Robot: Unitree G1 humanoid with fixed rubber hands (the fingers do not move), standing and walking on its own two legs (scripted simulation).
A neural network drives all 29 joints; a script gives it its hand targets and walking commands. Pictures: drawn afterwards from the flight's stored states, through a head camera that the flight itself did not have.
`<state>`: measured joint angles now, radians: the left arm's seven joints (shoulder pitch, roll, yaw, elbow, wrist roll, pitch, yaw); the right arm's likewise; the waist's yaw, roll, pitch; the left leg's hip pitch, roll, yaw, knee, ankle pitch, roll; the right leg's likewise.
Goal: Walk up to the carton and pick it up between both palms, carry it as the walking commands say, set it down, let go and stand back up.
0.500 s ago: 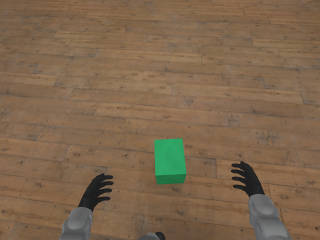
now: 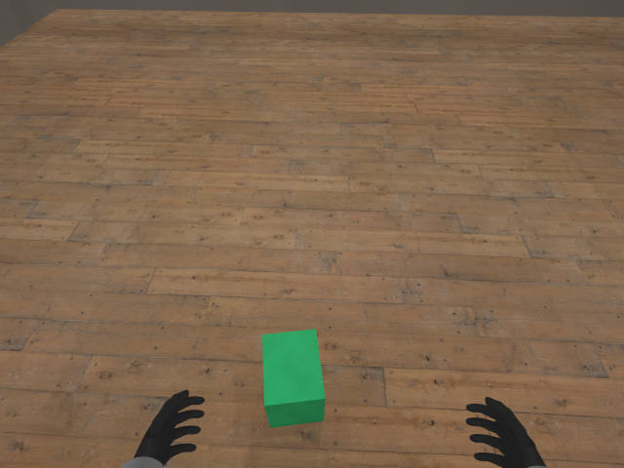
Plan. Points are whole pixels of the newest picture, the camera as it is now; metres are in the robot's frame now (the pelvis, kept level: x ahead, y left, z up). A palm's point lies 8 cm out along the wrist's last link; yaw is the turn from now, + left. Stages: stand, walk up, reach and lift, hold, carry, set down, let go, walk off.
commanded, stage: let go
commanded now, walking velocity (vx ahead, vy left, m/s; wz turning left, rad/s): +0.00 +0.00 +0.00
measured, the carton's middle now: (293, 378) +0.49 +0.09 -0.67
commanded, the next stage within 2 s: stand in 0.10 s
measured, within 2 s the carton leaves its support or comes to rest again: neither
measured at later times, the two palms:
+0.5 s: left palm out of the picture +0.11 +0.29 -0.13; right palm out of the picture +0.15 -0.25 -0.12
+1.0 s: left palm out of the picture +0.03 +0.28 -0.15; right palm out of the picture +0.12 -0.23 -0.15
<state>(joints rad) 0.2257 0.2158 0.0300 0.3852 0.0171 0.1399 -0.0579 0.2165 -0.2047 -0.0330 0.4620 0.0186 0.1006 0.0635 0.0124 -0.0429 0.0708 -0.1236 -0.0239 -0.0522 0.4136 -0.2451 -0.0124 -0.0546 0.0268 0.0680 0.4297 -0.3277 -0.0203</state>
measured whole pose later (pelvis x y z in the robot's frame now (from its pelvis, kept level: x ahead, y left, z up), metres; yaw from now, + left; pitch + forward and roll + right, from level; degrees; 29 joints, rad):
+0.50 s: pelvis +0.05 +0.01 -0.02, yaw +7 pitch +4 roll +0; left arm 0.30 0.30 0.03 0.68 0.01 0.00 0.06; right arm 0.32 -0.25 -0.03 0.80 -0.01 -0.03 -0.04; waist 0.02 -0.05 -0.05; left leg -0.32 -0.06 -0.11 0.66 -0.41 0.01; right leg -0.16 -0.03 -0.08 0.60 -0.49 0.00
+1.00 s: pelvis +0.06 +0.02 -0.02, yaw +11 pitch +3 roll +0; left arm 0.35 0.27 -0.01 0.85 0.01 0.04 0.07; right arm 0.34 -0.22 -0.01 0.95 -0.01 0.02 -0.06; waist 0.01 -0.03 -0.01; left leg -0.31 -0.09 -0.14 0.70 -0.43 0.02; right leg -0.10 -0.05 -0.15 0.57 -0.52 0.01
